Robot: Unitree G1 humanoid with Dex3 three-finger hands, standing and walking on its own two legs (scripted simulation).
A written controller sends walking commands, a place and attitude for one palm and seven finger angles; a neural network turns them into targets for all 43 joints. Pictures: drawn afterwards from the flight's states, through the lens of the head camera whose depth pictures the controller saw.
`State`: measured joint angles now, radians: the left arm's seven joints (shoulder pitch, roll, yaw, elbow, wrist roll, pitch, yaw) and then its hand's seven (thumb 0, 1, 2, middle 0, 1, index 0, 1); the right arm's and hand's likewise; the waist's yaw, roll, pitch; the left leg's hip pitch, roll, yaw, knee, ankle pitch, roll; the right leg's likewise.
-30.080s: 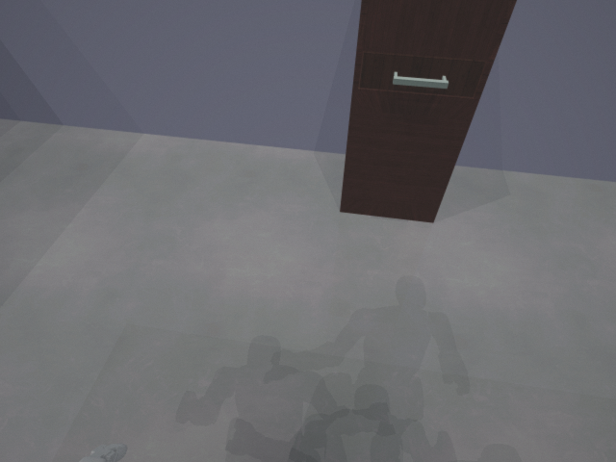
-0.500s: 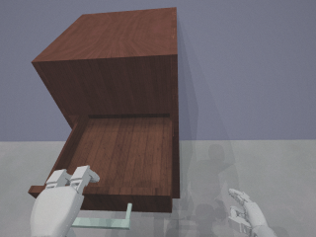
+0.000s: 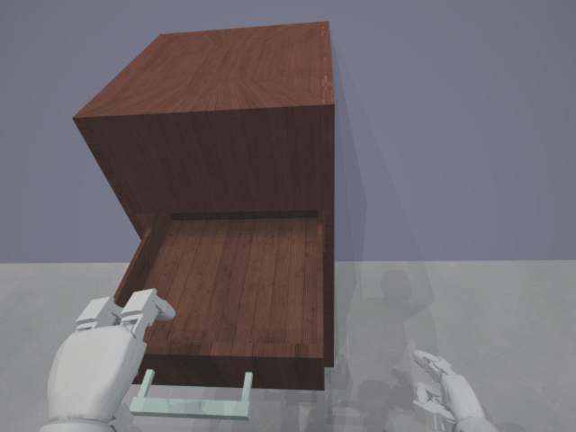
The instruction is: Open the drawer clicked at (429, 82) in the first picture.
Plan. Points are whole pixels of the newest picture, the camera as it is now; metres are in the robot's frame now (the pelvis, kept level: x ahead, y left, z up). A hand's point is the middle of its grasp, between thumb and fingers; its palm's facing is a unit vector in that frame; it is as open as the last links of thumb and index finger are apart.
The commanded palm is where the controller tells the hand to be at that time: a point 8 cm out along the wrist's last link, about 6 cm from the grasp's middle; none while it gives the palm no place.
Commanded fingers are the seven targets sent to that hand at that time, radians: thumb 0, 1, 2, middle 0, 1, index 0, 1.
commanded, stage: draw the hand back to the body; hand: left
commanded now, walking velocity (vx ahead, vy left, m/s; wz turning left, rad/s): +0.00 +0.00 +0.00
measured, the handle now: (194, 393) +0.19 +0.19 -0.06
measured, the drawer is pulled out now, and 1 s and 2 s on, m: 0.30 0.30 0.30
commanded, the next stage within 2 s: step back with the hand held close in 1.26 s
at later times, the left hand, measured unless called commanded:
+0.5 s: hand (125, 334) +0.18 +0.20 +0.14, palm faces +0.32 -0.88 -0.36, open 13.2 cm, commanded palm +0.13 +0.25 +0.18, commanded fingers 0.00 -0.05 0.50 -0.27 -0.91 -0.27 -0.91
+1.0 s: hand (79, 305) +0.18 +0.24 +0.19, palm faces +0.45 -0.79 -0.42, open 9.1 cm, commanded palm +0.12 +0.28 +0.20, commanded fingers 0.00 0.83 0.87 -0.20 -0.34 -0.20 -0.34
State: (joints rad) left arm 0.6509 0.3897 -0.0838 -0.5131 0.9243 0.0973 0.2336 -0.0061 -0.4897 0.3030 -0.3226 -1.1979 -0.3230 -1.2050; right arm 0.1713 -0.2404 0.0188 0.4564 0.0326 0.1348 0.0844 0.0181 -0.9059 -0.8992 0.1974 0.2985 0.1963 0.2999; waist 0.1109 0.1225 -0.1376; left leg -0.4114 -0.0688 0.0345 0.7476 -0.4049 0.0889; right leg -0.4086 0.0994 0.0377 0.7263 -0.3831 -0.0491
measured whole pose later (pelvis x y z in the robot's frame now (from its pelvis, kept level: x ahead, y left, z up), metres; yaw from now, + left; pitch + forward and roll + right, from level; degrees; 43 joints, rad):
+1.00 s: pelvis +0.02 -0.01 +0.03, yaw +5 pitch -1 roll -1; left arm 0.55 0.35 0.30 -0.49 -0.08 -0.09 0.12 0.00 0.49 0.73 -0.24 -0.56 -0.24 -0.57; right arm 0.16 -0.22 0.02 0.60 0.04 -0.08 -0.06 0.02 -0.90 -0.90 0.20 0.30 0.20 0.30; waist 0.05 0.08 -0.01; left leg -0.16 -0.09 -0.06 0.48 -0.29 0.07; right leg -0.13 0.08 -0.03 0.43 -0.29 -0.06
